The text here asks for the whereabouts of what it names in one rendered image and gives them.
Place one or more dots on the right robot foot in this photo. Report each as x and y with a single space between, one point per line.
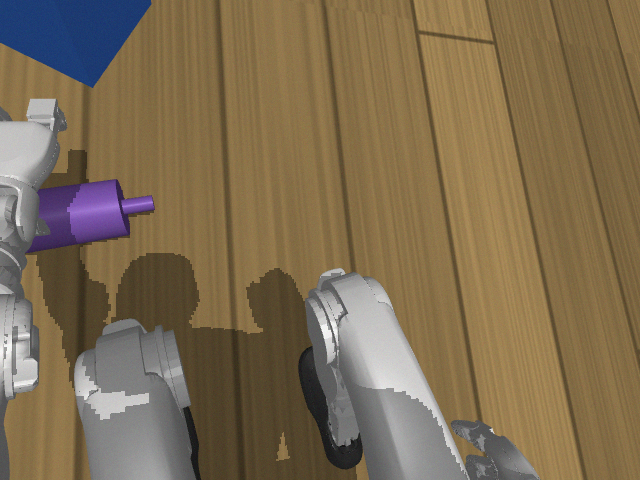
343 457

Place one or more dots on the left robot foot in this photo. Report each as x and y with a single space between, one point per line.
193 440

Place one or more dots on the right robot hand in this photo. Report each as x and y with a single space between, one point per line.
504 460

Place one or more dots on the left robot hand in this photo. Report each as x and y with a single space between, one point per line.
29 150

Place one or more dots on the left robot arm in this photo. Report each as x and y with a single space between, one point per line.
19 338

